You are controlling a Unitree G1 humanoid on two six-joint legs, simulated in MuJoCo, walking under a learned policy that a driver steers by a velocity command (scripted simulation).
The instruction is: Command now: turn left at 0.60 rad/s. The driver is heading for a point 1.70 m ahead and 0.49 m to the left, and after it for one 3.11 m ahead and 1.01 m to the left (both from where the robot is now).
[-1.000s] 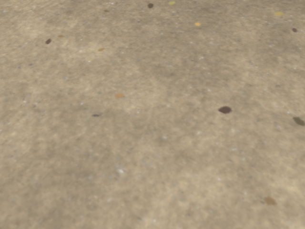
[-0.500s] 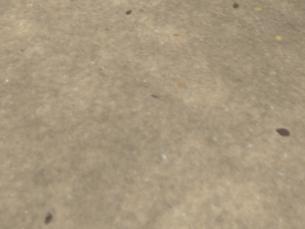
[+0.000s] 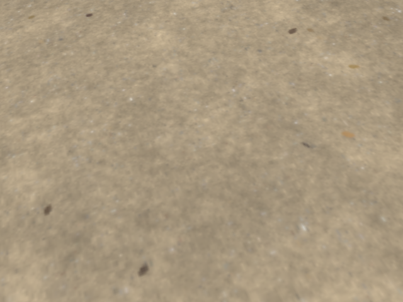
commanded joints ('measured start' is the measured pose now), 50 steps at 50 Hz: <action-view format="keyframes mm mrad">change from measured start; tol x32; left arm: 1 -44 139 28 -78 1 -2 19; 50 250 160 17 23 -24 -79 -10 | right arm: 1 -10 -63 -23 -71 10 -4 2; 50 -181 53 52 -80 -9 -137 41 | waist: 1 9 -198 -58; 12 -6 -221 -117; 15 12 293 -150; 50 99 -172 43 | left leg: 1 -117 61 47 51 49 -40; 11 151 112 178 -467 112 13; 15 615 436 -344 -697 964 289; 34 271 231 -403 -814 -101 298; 38 0 39 -187 -387 -182 140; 42 -337 68 -70 -48 37 80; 50 -196 141 119 -348 350 24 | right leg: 1 141 -235 152 -150 328 -195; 12 141 -306 10 -33 395 -151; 15 -381 -64 -143 546 -441 90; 17 -430 -43 53 756 -390 82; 36 53 20 28 -24 -1 15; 40 212 -396 685 -302 -544 -250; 50 187 -197 165 -335 98 -169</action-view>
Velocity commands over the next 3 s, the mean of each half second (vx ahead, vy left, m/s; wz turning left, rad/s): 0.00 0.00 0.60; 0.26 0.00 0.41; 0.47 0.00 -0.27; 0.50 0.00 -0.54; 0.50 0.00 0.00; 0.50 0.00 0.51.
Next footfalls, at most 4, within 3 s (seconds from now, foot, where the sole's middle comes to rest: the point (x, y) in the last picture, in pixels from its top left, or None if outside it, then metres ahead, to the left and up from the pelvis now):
0.28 left None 0.02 0.16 -0.78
0.74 right None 0.11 -0.05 -0.78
1.18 left None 0.23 0.33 -0.78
1.68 right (168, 259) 0.61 0.19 -0.78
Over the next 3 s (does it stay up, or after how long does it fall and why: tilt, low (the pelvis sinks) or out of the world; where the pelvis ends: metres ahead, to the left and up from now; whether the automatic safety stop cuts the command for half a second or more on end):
stays up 1.13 0.31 0.00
